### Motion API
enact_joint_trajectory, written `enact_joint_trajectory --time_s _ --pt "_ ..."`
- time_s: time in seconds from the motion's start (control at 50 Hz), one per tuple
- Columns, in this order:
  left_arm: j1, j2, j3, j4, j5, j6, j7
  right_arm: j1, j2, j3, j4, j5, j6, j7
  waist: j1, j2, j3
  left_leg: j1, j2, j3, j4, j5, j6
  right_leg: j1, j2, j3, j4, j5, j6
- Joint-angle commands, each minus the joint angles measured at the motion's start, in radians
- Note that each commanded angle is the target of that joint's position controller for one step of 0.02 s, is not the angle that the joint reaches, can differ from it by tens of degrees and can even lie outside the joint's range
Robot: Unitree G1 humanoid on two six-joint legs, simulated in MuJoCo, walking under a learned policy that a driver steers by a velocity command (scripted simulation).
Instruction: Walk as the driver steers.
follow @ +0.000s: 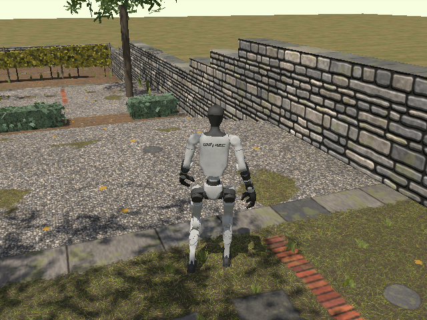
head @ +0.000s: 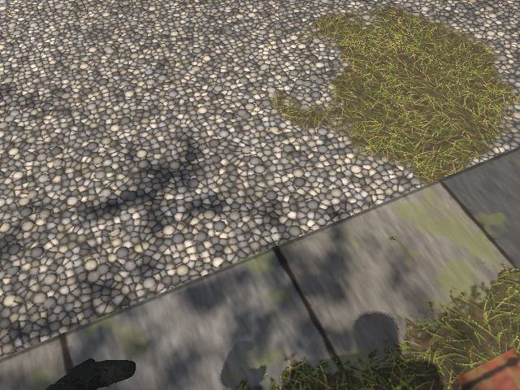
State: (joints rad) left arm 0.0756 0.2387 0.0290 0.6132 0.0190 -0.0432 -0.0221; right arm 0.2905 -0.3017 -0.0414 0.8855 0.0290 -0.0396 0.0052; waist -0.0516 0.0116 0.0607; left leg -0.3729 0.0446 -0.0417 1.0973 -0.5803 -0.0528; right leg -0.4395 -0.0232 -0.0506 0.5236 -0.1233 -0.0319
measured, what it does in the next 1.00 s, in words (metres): steps on the spot, turning left: left foot, then right foot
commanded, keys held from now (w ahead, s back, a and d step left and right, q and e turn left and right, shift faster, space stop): q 0.94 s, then no key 0.06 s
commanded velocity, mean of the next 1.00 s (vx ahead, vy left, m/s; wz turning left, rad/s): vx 0.04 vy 0.00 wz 0.51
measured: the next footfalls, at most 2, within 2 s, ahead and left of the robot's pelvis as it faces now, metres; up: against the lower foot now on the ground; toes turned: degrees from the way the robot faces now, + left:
left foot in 0.34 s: +0.09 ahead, +0.14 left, +0.00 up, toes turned +15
right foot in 0.82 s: +0.18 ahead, -0.06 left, +0.00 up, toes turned +33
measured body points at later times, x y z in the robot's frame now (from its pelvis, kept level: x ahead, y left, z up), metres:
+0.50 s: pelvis +0.05 +0.05 +0.01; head +0.08 +0.09 +0.46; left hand +0.14 +0.36 -0.11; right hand +0.25 -0.20 -0.07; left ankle +0.05 +0.13 -0.73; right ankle +0.09 -0.10 -0.64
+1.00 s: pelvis +0.08 +0.01 +0.01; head +0.12 +0.02 +0.46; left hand +0.04 +0.33 -0.08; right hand +0.37 -0.15 -0.09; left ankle -0.02 +0.12 -0.65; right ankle +0.14 -0.08 -0.73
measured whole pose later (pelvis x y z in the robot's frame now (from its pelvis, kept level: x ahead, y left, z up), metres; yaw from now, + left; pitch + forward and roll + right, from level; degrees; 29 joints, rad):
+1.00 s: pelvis +0.08 +0.01 +0.01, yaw +34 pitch +2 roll +0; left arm 0.13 0.26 0.07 0.76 0.01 0.00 0.03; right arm 0.19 -0.36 -0.11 0.65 0.02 0.06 -0.02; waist 0.00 0.05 0.04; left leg -0.53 -0.06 -0.11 1.13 -0.44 -0.08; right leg -0.24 -0.01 -0.02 0.44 -0.23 -0.01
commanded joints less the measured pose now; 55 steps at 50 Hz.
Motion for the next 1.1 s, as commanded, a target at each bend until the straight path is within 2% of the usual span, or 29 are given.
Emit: enact_joint_trajectory --time_s 0.02,0.06,0.1,0.18,0.26,0.3,0.32,0.34,0.36,0.38,0.4,0.42,0.44,0.48,0.58,0.66,0.74,0.78,0.8,0.82,0.84,0.86,0.88,0.9,0.92,0.94,1.0,1.06,1.1 --pt "0.051 0.128 0.048 -0.003 0.003 -0.008 0.006 0.074 -0.08 -0.03 -0.038 -0.01 0.045 -0.029 0.015 -0.129 -0.191 -0.101 0.053 -0.007 0.061 0.106 -0.036 0.218 -0.255 0.163 -0.215 0.425 -0.203" --pt "-0.008 0.135 0.054 0.002 0.018 -0.016 0.015 0.097 -0.066 -0.037 -0.049 -0.013 0.07 -0.044 -0.015 -0.153 -0.167 -0.059 0.039 0.016 0.045 0.158 -0.051 0.127 -0.258 0.101 -0.263 0.353 -0.217" --pt "-0.013 0.141 0.058 0.021 0.014 -0.017 0.03 0.052 -0.063 -0.041 -0.081 -0.018 0.08 -0.049 -0.005 -0.147 -0.15 -0.085 0.053 0.013 -0.018 0.215 -0.043 0.128 -0.274 0.068 -0.284 0.26 -0.217" --pt "-0.004 0.167 0.069 0.055 0.002 0.003 0.058 -0.049 -0.056 -0.039 -0.142 -0.023 0.088 -0.028 0.028 -0.134 -0.143 -0.068 0.067 0.034 -0.181 0.284 -0.013 0.166 -0.296 0.032 -0.295 0.101 -0.209" --pt "0.001 0.196 0.081 0.083 -0.021 0.027 0.056 -0.079 -0.076 -0.05 -0.183 -0.022 0.097 -0.003 0.036 -0.135 -0.137 -0.024 0.047 0.076 -0.317 0.246 0.028 0.231 -0.331 0.022 -0.236 0.088 -0.181" --pt "-0.011 0.199 0.084 0.096 -0.042 0.038 0.057 -0.04 -0.071 -0.056 -0.179 -0.024 0.095 0.007 0.006 -0.117 -0.139 0.07 0.011 0.12 -0.488 0.329 0.068 0.232 -0.308 -0.013 -0.146 0.066 -0.126" --pt "0.031 0.172 0.08 0.118 -0.044 0.044 0.056 -0.012 -0.094 -0.067 -0.171 -0.03 0.092 0.004 0.006 -0.071 -0.134 0.134 -0.014 0.104 -0.581 0.41 0.1 0.204 -0.262 -0.049 -0.056 -0.009 -0.07" --pt "0.077 0.129 0.071 0.128 -0.022 0.05 0.053 0.007 -0.185 -0.091 -0.179 -0.032 0.086 -0.01 0.03 0.14 -0.11 0.209 0.112 -0.107 -0.712 0.688 0.162 0.084 -0.155 -0.146 0.182 -0.166 0.022" --pt "0.017 0.105 0.059 0.07 0.012 0.05 0.056 -0.006 -0.285 -0.106 -0.218 -0.044 0.079 -0.021 0.036 0.369 -0.073 0.288 0.327 -0.451 -0.75 0.928 0.354 -0.217 0.011 -0.131 0.451 -0.534 0.115" --pt "-0.059 0.141 0.069 0.056 0.004 0.049 0.061 0.034 -0.252 -0.097 -0.218 -0.069 0.054 -0.01 -0.028 0.248 -0.155 0.269 0.344 -0.48 -0.774 0.887 0.434 -0.242 0.03 0.049 0.622 -0.579 0.103" --pt "-0.056 0.154 0.076 0.059 -0.019 0.051 0.062 -0.003 -0.23 -0.09 -0.22 -0.065 0.034 -0.006 0.0 0.185 -0.148 0.271 0.293 -0.389 -0.77 0.834 0.388 -0.263 0.013 0.093 0.664 -0.493 0.083" --pt "-0.03 0.155 0.081 0.081 -0.02 0.053 0.068 -0.065 -0.205 -0.087 -0.23 -0.042 0.026 -0.011 0.032 0.125 -0.144 0.272 0.24 -0.322 -0.753 0.772 0.324 -0.274 -0.005 0.109 0.649 -0.397 0.074" --pt "-0.025 0.169 0.088 0.093 -0.012 0.054 0.076 -0.111 -0.166 -0.075 -0.241 -0.021 0.03 -0.019 0.046 0.109 -0.143 0.267 0.217 -0.291 -0.746 0.761 0.286 -0.275 -0.013 0.117 0.625 -0.338 0.076" --pt "-0.009 0.159 0.09 0.1 -0.009 0.051 0.075 -0.126 -0.143 -0.064 -0.256 -0.022 0.039 -0.033 0.063 0.108 -0.177 0.24 0.183 -0.254 -0.737 0.835 0.274 -0.205 0.009 0.113 0.633 -0.261 0.086" --pt "-0.042 0.117 0.073 0.092 -0.02 0.043 0.068 -0.09 -0.168 -0.075 -0.269 -0.018 0.051 -0.052 0.037 0.11 -0.183 0.298 0.158 -0.283 -0.728 0.741 0.273 -0.176 0.033 0.132 0.392 -0.198 0.111" --pt "-0.046 0.127 0.072 0.093 -0.025 0.036 0.055 -0.107 -0.183 -0.082 -0.287 -0.022 0.064 -0.047 0.027 0.14 -0.156 0.216 0.142 -0.346 -0.731 0.63 0.282 -0.069 0.053 0.137 0.254 -0.213 0.116" --pt "-0.021 0.142 0.076 0.095 -0.031 0.018 0.039 -0.132 -0.18 -0.083 -0.304 -0.017 0.074 -0.037 0.029 0.158 -0.16 0.219 0.127 -0.432 -0.696 0.687 0.277 0.015 0.071 0.142 0.126 -0.24 0.099" --pt "0.026 0.145 0.079 0.105 -0.033 0.008 0.029 -0.162 -0.175 -0.081 -0.315 -0.006 0.08 -0.039 0.061 0.156 -0.168 0.216 0.097 -0.451 -0.657 0.707 0.249 0.103 0.074 0.131 -0.033 -0.161 0.079" --pt "0.065 0.153 0.084 0.117 -0.03 0.004 0.026 -0.178 -0.167 -0.078 -0.323 0.001 0.085 -0.042 0.084 0.145 -0.17 0.178 0.065 -0.438 -0.63 0.651 0.214 0.194 0.059 0.122 -0.154 -0.042 0.063" --pt "0.095 0.202 0.098 0.122 -0.019 0.006 0.029 -0.157 -0.133 -0.069 -0.33 -0.004 0.086 -0.045 0.076 0.075 -0.19 0.08 0.012 -0.391 -0.548 0.478 0.163 0.32 -0.059 0.201 -0.187 0.041 0.021" --pt "0.061 0.286 0.112 0.108 -0.002 0.017 0.039 -0.093 -0.079 -0.056 -0.339 -0.013 0.08 -0.04 0.006 -0.204 -0.177 -0.111 -0.148 -0.201 -0.344 0.098 0.097 0.409 -0.269 0.425 -0.194 0.269 -0.099" --pt "0.066 0.256 0.106 0.1 0.025 0.017 0.036 -0.098 -0.157 -0.08 -0.344 -0.019 0.069 -0.037 0.033 -0.275 -0.158 -0.217 -0.161 -0.131 -0.117 -0.091 0.046 0.354 -0.396 0.565 -0.217 0.358 -0.248" --pt "0.025 0.208 0.09 0.078 0.017 0.014 0.039 -0.078 -0.218 -0.102 -0.323 -0.018 0.068 -0.034 0.021 -0.183 -0.141 -0.223 -0.11 -0.137 0.026 -0.029 0.021 0.329 -0.377 0.491 -0.208 0.336 -0.254" --pt "-0.019 0.172 0.081 0.07 0.004 0.016 0.044 -0.069 -0.215 -0.108 -0.302 -0.014 0.075 -0.033 0.007 -0.145 -0.121 -0.228 -0.097 -0.123 0.078 0.037 0.004 0.315 -0.303 0.387 -0.194 0.285 -0.206" --pt "-0.036 0.156 0.075 0.064 -0.009 0.019 0.048 -0.06 -0.188 -0.105 -0.289 -0.014 0.086 -0.036 0.009 -0.133 -0.105 -0.246 -0.091 -0.112 0.114 0.09 -0.015 0.319 -0.252 0.315 -0.188 0.241 -0.172" --pt "-0.033 0.153 0.071 0.064 -0.017 0.022 0.054 -0.065 -0.162 -0.097 -0.291 -0.012 0.093 -0.033 0.02 -0.137 -0.092 -0.264 -0.085 -0.1 0.139 0.128 -0.031 0.322 -0.238 0.274 -0.188 0.262 -0.17" --pt "0.04 0.172 0.073 0.082 -0.008 0.037 0.064 -0.134 -0.097 -0.071 -0.329 -0.005 0.09 -0.029 0.069 -0.16 -0.102 -0.25 -0.079 -0.045 0.015 0.158 -0.05 0.371 -0.212 0.21 -0.194 0.311 -0.194" --pt "0.045 0.203 0.08 0.085 -0.013 0.044 0.058 -0.158 -0.069 -0.052 -0.346 -0.019 0.085 -0.025 0.085 -0.181 -0.136 -0.143 -0.047 -0.012 -0.179 0.132 -0.048 0.39 -0.229 0.181 -0.178 0.333 -0.202" --pt "0.039 0.223 0.084 0.087 -0.02 0.048 0.047 -0.156 -0.068 -0.046 -0.346 -0.02 0.084 -0.021 0.089 -0.201 -0.139 -0.041 -0.043 0.027 -0.3 0.134 -0.037 0.35 -0.236 0.17 -0.175 0.348 -0.203"
Keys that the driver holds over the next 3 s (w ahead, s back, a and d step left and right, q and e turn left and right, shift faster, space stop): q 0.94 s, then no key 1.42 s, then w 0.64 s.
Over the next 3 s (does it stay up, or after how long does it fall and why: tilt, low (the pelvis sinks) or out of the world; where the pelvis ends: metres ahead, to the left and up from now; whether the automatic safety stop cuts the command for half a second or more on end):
stays up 0.22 0.15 -0.01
